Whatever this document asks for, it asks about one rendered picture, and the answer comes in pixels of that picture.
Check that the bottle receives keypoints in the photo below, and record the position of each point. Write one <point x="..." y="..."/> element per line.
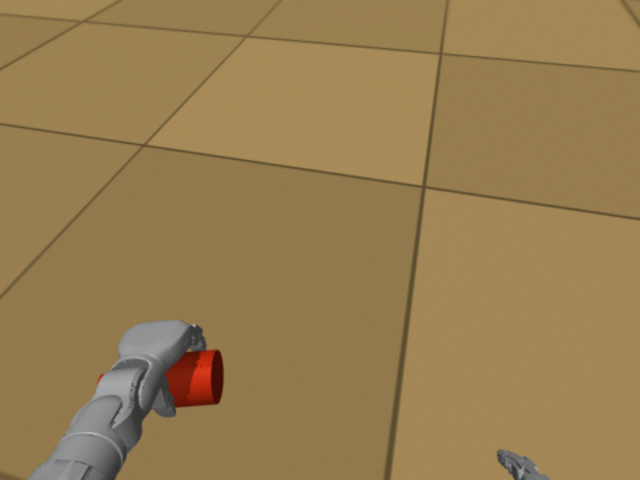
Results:
<point x="196" y="379"/>

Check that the left robot hand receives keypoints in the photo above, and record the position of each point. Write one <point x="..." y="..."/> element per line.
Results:
<point x="166" y="341"/>

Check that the left robot arm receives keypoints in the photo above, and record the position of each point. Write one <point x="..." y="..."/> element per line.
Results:
<point x="104" y="430"/>

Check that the right robot hand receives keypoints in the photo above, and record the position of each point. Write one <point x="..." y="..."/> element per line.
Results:
<point x="522" y="468"/>

